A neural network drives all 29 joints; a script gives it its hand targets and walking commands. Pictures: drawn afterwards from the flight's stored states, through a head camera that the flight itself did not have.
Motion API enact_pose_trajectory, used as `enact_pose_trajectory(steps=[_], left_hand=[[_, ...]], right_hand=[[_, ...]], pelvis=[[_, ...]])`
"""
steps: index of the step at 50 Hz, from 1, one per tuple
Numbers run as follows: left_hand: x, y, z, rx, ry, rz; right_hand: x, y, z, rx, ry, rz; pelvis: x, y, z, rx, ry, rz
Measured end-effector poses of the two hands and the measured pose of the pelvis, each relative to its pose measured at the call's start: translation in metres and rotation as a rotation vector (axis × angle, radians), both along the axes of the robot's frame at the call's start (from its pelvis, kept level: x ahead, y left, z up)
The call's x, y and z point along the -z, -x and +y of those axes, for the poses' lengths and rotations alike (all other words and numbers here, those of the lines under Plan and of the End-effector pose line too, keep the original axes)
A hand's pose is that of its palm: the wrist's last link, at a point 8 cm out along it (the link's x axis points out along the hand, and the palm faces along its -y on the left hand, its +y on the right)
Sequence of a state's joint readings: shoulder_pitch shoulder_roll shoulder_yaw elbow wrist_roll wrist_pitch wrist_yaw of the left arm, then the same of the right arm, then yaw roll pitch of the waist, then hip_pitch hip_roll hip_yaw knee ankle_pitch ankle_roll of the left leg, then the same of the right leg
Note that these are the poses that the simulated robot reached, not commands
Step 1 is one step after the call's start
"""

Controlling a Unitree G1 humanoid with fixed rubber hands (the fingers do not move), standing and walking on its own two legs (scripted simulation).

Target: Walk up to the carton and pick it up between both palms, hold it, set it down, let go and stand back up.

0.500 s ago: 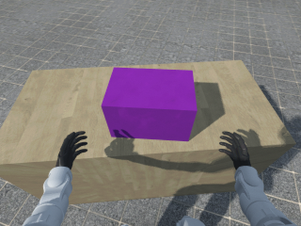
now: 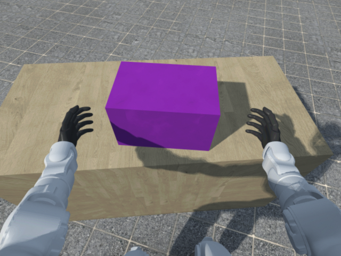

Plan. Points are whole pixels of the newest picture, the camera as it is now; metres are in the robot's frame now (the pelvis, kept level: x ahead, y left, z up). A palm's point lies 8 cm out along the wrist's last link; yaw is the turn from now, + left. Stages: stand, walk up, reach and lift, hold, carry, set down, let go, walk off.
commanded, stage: reach and lift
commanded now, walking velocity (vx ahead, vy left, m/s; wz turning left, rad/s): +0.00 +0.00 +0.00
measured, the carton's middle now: (165, 106) +0.55 +0.01 -0.03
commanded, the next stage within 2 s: none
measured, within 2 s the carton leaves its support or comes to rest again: neither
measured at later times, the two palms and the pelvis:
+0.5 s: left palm (72, 108) +0.45 +0.24 +0.09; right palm (277, 111) +0.42 -0.27 +0.08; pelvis +0.01 +0.01 +0.02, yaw -1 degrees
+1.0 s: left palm (73, 86) +0.50 +0.24 +0.11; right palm (274, 90) +0.47 -0.27 +0.10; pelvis +0.01 +0.00 +0.02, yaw +0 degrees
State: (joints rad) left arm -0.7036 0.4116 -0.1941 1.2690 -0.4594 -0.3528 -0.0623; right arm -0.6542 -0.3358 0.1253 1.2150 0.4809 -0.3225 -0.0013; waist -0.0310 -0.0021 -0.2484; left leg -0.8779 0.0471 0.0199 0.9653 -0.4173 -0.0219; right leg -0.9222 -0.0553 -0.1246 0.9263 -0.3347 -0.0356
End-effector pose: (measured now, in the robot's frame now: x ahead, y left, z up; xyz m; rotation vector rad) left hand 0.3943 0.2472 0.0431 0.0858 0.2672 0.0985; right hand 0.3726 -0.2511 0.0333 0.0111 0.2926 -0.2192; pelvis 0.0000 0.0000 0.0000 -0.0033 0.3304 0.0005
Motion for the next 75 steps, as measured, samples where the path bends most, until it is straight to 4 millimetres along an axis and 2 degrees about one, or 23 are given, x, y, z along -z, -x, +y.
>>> enact_pose_trajectory(steps=[12, 19, 23, 27, 32, 38, 46, 54, 60, 75], left_hand=[[-0.014, -0.037, -0.007, 0.009, -0.007, 0.014], [-0.029, -0.049, -0.020, 0.039, -0.002, 0.023], [-0.038, -0.053, -0.014, 0.004, -0.005, 0.024], [-0.047, -0.062, -0.007, -0.036, -0.027, 0.020], [-0.060, -0.076, -0.009, -0.028, -0.043, -0.012], [-0.064, -0.083, -0.018, 0.006, -0.038, -0.004], [-0.070, -0.100, -0.014, -0.040, -0.056, -0.020], [-0.072, -0.117, -0.009, -0.064, -0.052, -0.028], [-0.065, -0.127, -0.008, -0.058, -0.055, -0.014], [-0.020, -0.133, -0.011, -0.025, -0.061, 0.014]], right_hand=[[-0.017, -0.032, -0.006, -0.002, 0.013, -0.005], [-0.033, -0.038, -0.016, -0.029, 0.052, 0.004], [-0.043, -0.043, -0.017, -0.031, 0.061, 0.009], [-0.054, -0.057, -0.016, -0.034, 0.053, -0.001], [-0.064, -0.075, -0.011, -0.041, 0.047, -0.018], [-0.065, -0.079, -0.012, -0.025, 0.043, -0.005], [-0.072, -0.094, -0.017, -0.026, 0.052, -0.016], [-0.074, -0.113, -0.016, -0.027, 0.063, -0.018], [-0.068, -0.124, -0.011, -0.028, 0.069, -0.013], [-0.024, -0.128, -0.009, -0.010, 0.071, 0.004]], pelvis=[[0.000, -0.006, 0.007, 0.014, 0.012, 0.061], [-0.016, -0.012, 0.009, 0.017, 0.021, 0.069], [-0.021, -0.013, 0.009, 0.012, 0.011, 0.082], [-0.020, -0.011, 0.008, 0.010, 0.009, 0.101], [-0.019, -0.010, 0.008, 0.003, 0.012, 0.134], [-0.023, -0.010, 0.006, -0.001, 0.014, 0.138], [-0.020, -0.008, 0.003, -0.002, 0.001, 0.204], [-0.017, -0.008, 0.000, -0.006, -0.006, 0.259], [-0.018, -0.013, -0.001, -0.010, -0.003, 0.285], [-0.013, -0.019, 0.002, -0.003, -0.003, 0.354]])
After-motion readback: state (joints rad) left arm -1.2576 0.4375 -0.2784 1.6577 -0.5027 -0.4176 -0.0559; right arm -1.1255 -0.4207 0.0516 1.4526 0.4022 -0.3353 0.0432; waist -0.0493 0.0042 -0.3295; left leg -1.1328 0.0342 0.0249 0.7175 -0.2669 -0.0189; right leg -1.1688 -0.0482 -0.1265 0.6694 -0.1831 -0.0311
